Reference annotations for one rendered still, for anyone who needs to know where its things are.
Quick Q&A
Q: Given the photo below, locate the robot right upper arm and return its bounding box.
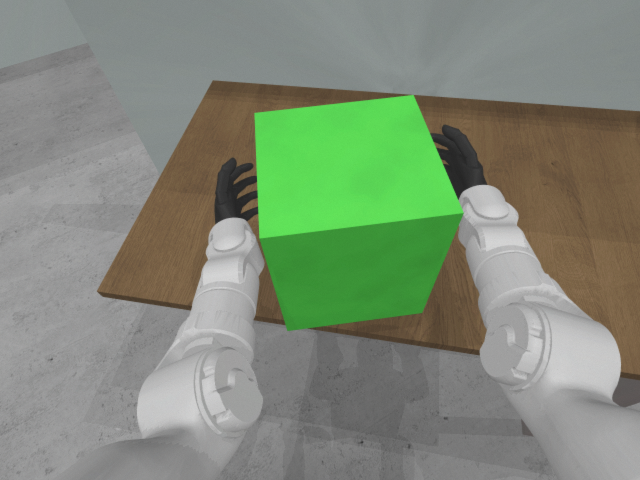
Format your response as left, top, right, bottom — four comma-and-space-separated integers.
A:
480, 301, 640, 480

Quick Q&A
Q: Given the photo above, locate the table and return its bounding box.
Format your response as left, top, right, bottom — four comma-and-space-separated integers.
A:
97, 80, 640, 437

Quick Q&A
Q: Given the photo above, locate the robot right hand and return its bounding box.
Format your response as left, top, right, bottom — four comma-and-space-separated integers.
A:
430, 125, 487, 200

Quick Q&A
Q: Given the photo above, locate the robot right forearm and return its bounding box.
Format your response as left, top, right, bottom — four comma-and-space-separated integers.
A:
458, 185, 621, 389

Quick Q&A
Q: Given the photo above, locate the robot left upper arm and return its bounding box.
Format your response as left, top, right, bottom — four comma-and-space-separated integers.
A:
52, 346, 263, 480

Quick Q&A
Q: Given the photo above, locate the robot left hand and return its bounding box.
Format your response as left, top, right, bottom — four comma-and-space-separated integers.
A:
214, 158, 258, 224

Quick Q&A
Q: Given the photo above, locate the carton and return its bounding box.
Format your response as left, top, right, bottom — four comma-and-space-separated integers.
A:
254, 95, 464, 331

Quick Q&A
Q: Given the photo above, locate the robot left forearm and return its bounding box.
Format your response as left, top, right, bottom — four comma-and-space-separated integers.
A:
137, 218, 265, 429

